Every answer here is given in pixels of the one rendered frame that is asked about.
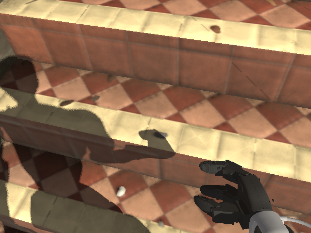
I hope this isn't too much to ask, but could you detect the robot right forearm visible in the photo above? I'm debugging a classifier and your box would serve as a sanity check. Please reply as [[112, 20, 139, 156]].
[[249, 211, 294, 233]]

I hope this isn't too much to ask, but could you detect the robot right hand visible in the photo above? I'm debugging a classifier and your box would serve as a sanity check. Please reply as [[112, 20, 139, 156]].
[[193, 159, 274, 230]]

